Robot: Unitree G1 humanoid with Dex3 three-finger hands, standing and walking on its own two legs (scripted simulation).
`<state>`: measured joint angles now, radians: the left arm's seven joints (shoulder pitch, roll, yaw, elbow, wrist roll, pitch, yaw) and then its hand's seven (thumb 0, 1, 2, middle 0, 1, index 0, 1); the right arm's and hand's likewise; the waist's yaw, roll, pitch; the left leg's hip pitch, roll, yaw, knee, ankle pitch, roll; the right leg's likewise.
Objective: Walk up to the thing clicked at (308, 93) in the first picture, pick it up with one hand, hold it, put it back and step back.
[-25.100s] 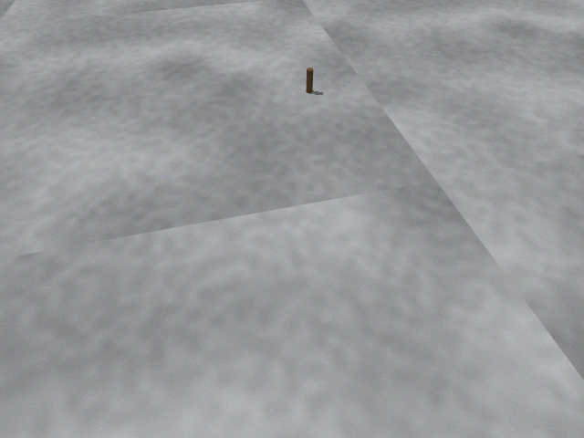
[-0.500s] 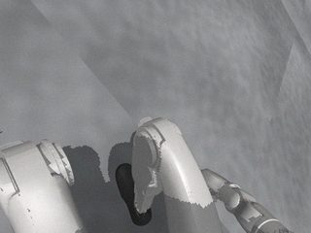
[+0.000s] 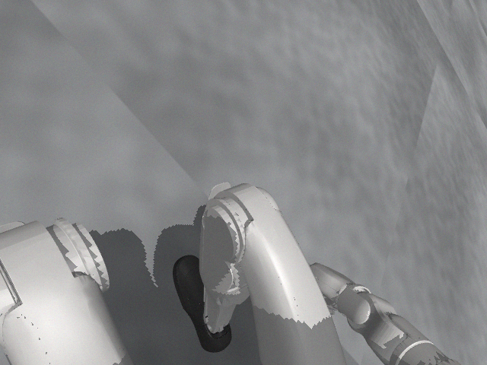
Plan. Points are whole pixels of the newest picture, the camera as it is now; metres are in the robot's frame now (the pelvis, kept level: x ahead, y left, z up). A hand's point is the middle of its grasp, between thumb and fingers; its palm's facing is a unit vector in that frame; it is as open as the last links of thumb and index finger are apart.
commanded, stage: open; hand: left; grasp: from the side
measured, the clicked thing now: out of the picture +0.40 +0.34 -0.20
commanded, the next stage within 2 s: withdraw in 0.38 s
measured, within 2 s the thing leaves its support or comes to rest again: neither
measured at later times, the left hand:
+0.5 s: hand out of the picture +0.40 +0.32 -0.17, palm faces +0.49 -0.87 +0.03, open 14.3 cm
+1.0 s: hand out of the picture +0.35 +0.39 -0.09, palm faces +0.46 -0.89 -0.04, open 17.4 cm
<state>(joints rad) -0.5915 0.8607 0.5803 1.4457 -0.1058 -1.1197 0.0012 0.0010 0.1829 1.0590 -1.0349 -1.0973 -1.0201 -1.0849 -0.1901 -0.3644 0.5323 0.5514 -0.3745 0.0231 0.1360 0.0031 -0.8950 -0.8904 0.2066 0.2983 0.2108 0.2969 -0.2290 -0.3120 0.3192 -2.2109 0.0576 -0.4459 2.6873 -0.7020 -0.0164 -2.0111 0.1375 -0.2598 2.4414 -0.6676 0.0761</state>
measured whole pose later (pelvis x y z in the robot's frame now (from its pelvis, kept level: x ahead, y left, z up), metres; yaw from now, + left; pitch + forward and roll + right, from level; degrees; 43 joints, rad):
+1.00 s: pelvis +0.01 +0.00 +0.02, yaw +2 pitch +16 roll -16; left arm -0.46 0.76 0.56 1.03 -0.19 -0.80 -0.21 -0.02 -0.51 0.03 -0.06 -0.02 -0.07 -0.01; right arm -0.05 -0.33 0.34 0.59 -0.20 0.05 0.11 0.01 -0.89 -0.89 0.21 0.30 0.21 0.30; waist -0.12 -0.18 0.12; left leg -2.25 0.07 -0.35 2.59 -0.68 0.01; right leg -2.05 0.10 -0.21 2.40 -0.69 0.05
